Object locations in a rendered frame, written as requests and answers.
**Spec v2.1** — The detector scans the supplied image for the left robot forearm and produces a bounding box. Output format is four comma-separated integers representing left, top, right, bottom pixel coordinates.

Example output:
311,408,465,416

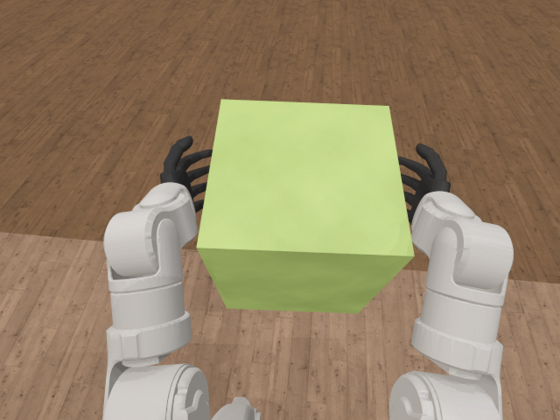
102,182,199,420

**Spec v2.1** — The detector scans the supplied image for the robot left hand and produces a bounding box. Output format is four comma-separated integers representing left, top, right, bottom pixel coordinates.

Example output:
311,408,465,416
160,136,213,213

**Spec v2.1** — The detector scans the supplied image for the robot left upper arm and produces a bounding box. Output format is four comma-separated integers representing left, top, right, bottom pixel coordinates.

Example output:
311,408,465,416
104,363,211,420

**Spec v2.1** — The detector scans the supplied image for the robot right hand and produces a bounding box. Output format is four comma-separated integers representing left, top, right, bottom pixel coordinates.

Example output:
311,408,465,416
398,143,451,225

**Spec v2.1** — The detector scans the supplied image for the right robot forearm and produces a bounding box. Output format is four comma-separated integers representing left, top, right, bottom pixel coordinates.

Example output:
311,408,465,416
411,192,514,420

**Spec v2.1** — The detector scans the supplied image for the left robot shin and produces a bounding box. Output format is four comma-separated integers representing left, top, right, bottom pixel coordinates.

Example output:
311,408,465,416
232,397,251,406

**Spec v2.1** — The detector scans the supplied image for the robot right upper arm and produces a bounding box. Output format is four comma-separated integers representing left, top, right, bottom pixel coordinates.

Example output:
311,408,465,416
389,371,501,420

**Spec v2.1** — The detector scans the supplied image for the carton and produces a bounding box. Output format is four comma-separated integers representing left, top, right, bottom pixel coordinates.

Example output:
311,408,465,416
197,99,415,313

